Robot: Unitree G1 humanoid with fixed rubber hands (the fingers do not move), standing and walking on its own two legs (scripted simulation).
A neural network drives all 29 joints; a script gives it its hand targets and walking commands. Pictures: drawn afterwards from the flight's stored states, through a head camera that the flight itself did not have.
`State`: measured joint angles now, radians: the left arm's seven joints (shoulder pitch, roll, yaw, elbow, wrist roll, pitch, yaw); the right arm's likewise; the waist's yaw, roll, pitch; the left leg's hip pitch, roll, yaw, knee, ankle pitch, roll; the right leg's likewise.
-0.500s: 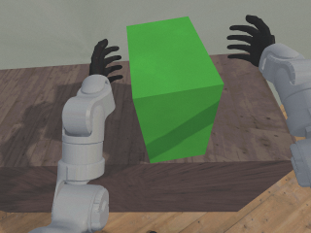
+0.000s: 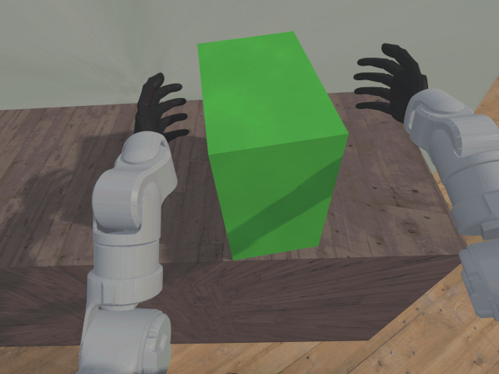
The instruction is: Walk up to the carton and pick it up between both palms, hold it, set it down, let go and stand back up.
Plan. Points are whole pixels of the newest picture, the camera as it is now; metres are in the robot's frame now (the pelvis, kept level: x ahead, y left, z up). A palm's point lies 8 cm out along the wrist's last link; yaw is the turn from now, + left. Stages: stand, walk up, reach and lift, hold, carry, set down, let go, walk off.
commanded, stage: set down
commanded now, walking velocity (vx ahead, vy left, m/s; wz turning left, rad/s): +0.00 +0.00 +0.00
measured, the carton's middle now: (261, 151) +0.47 +0.09 +0.09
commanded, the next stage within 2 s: none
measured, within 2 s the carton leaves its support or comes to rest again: neither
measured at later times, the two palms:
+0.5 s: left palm (154, 168) +0.32 +0.20 +0.19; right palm (417, 133) +0.45 -0.13 +0.17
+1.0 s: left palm (160, 199) +0.30 +0.19 +0.16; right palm (428, 174) +0.41 -0.16 +0.13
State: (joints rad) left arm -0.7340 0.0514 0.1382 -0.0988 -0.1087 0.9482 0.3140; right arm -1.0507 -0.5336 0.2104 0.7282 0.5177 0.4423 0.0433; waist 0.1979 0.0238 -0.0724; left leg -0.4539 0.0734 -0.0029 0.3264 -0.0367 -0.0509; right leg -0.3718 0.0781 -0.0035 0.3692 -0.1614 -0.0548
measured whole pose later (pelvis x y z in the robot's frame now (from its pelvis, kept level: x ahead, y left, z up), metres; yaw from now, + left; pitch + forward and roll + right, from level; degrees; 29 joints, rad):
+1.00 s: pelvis -0.01 +0.00 +0.00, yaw +0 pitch +3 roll +0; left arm -0.37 0.00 0.05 -0.31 -0.05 0.86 0.31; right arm -0.64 -0.50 0.16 0.52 0.48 0.30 0.08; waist 0.12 -0.02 0.00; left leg -0.33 0.06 -0.01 0.32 -0.04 -0.05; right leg -0.27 0.07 0.00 0.40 -0.19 -0.06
